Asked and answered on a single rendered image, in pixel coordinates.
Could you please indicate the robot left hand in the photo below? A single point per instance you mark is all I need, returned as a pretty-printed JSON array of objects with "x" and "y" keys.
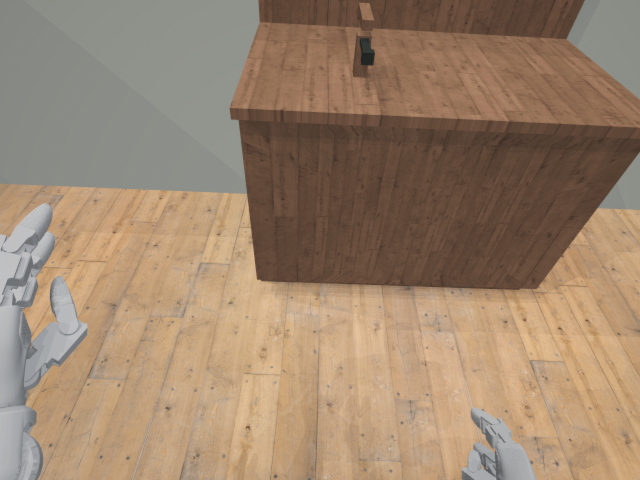
[{"x": 22, "y": 256}]

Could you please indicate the tap lever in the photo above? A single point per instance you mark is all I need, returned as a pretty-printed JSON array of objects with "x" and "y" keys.
[{"x": 367, "y": 57}]

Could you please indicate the robot right hand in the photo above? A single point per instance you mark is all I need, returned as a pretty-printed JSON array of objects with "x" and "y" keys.
[{"x": 509, "y": 462}]

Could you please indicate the left robot forearm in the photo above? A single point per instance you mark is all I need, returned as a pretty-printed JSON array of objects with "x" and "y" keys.
[{"x": 21, "y": 456}]

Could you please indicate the counter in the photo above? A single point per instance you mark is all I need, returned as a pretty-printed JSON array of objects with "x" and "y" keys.
[{"x": 470, "y": 155}]

